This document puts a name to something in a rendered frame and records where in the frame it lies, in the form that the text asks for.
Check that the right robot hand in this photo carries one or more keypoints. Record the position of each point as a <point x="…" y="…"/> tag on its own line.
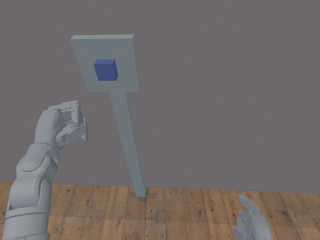
<point x="257" y="227"/>

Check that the button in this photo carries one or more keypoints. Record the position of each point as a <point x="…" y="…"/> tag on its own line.
<point x="106" y="69"/>

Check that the left robot hand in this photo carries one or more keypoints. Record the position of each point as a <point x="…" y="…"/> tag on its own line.
<point x="53" y="130"/>

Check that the panel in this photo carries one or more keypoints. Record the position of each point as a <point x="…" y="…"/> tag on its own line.
<point x="122" y="48"/>

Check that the robot left forearm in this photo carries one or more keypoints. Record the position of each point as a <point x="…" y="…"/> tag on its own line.
<point x="29" y="202"/>

